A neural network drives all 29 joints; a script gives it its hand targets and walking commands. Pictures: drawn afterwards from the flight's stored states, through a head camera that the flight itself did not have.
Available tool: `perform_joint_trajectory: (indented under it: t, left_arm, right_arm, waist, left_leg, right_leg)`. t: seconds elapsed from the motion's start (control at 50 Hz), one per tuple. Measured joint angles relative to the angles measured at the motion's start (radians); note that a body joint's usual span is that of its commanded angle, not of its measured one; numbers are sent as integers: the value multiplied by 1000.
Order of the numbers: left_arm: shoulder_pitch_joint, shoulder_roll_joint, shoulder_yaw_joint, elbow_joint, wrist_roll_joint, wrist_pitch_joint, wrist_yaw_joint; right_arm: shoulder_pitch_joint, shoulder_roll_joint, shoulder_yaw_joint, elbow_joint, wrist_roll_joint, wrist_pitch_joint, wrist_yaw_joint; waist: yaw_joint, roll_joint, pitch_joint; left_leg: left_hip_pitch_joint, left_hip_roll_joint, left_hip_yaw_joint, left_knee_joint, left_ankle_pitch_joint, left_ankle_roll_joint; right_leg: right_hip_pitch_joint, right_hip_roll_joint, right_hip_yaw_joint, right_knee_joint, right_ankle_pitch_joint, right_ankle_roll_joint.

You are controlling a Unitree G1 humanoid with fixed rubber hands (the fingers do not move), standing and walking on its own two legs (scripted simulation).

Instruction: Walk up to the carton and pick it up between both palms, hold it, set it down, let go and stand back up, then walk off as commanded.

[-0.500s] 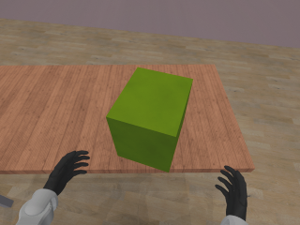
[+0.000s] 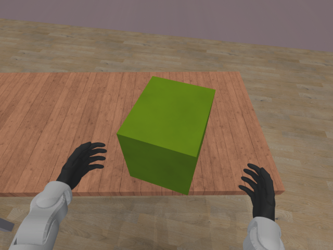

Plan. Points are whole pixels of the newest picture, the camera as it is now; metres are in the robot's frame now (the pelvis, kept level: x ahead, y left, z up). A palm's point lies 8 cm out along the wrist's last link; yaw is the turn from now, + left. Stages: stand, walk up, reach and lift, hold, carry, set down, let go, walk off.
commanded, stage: reach and lift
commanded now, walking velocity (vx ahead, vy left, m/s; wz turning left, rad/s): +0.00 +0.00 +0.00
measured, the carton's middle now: (170, 135) +0.40 +0.04 +0.00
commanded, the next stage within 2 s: none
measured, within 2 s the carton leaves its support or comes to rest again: neither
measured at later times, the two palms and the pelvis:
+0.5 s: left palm (79, 133) +0.31 +0.24 +0.12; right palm (257, 164) +0.26 -0.14 +0.10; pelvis -0.01 +0.01 +0.00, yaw +0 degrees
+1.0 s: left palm (93, 95) +0.38 +0.21 +0.17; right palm (260, 131) +0.32 -0.15 +0.14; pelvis -0.01 +0.01 +0.00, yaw +0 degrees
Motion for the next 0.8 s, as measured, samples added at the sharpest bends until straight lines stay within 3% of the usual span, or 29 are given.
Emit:
perform_joint_trajectory:
  t: [0.36, 0.6, 0.8]
  left_arm:
    - [-271, 0, 0, 0, 0, 229, 1]
    - [-445, 0, 0, 88, 0, 339, -6]
    - [-592, 0, 0, 189, 2, 374, -6]
  right_arm:
    - [-259, -40, 0, -7, 37, 217, -23]
    - [-491, -50, -66, 55, 60, 343, -43]
    - [-628, -57, -81, 139, 79, 386, -48]
  waist:
    - [-2, 0, -11]
    - [-38, 0, -10]
    - [-63, 0, -10]
  left_leg:
    - [0, 0, 0, 0, 10, 1]
    - [0, 0, 0, -4, 16, 3]
    - [0, 0, 0, -6, 16, 4]
  right_leg:
    - [9, -1, 0, -20, 21, 7]
    - [15, -1, 0, -37, 34, 9]
    - [15, -1, 0, -40, 34, 11]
